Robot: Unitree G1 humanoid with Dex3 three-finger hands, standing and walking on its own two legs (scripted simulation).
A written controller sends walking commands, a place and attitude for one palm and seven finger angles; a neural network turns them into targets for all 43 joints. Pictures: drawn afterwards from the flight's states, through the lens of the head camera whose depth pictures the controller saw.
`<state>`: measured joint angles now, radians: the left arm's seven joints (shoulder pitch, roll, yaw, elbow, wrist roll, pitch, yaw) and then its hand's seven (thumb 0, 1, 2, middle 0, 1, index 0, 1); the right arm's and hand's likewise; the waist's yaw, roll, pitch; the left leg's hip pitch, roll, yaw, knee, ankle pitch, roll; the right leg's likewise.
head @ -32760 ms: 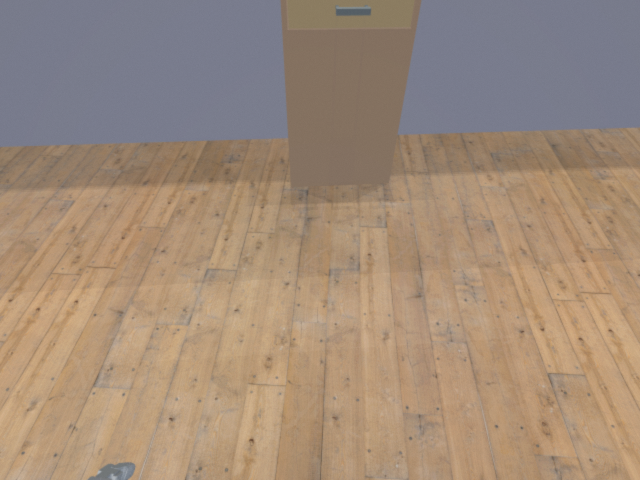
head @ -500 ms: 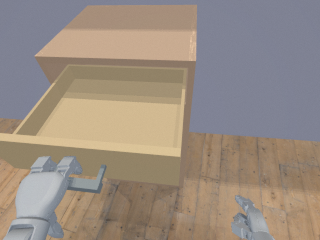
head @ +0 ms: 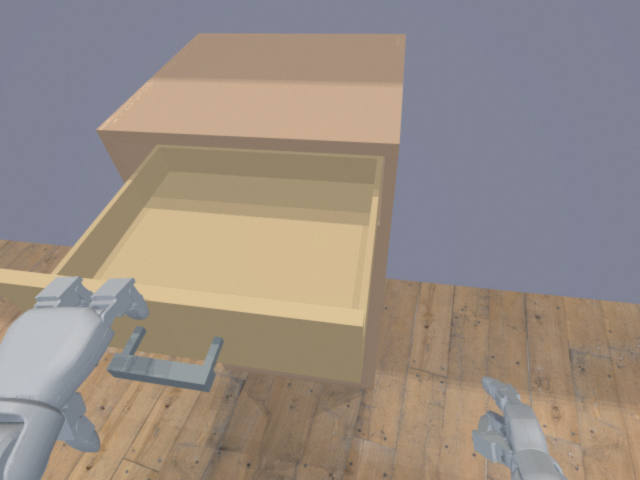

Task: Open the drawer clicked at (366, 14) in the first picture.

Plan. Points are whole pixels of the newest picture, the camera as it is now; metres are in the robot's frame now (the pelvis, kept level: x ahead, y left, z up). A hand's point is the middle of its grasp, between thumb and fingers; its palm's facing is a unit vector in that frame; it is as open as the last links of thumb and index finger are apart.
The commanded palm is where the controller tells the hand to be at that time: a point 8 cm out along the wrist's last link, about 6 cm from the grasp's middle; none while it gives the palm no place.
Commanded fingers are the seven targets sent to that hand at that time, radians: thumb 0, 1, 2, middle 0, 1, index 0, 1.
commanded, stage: lift the hand off the handle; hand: left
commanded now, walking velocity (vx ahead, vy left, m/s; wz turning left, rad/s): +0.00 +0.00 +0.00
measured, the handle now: (169, 356) +0.23 +0.23 +0.05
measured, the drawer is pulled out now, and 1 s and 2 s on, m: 0.30 0.30 0.30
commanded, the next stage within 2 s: draw the hand back to the body in 0.68 s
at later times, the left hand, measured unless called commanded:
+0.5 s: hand (62, 320) +0.19 +0.28 +0.18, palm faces +0.10 -0.05 -0.99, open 13.8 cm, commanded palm +0.16 +0.28 +0.24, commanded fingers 0.00 -0.50 0.30 -0.30 -1.20 -0.30 -1.20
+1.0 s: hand (74, 315) +0.19 +0.25 +0.20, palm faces +0.13 -0.03 -0.99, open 13.8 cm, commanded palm +0.15 +0.27 +0.25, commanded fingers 0.00 -0.50 0.30 -0.30 -1.20 -0.30 -1.20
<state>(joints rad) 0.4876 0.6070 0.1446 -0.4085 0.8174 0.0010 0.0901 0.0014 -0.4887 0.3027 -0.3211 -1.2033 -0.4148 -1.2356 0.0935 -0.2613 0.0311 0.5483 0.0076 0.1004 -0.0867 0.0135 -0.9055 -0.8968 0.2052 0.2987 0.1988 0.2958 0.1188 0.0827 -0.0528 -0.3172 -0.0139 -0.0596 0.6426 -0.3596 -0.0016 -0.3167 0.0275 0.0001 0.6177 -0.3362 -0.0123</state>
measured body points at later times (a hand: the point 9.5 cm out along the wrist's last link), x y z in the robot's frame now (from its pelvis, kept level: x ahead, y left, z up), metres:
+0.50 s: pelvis -0.01 +0.01 +0.01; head -0.02 -0.02 +0.46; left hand +0.18 +0.28 +0.23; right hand +0.22 -0.18 -0.07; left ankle -0.01 +0.12 -0.73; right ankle -0.01 -0.11 -0.73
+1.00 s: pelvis -0.01 +0.01 +0.01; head -0.02 -0.03 +0.46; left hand +0.18 +0.25 +0.25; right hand +0.23 -0.18 -0.07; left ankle -0.01 +0.12 -0.73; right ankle -0.01 -0.11 -0.73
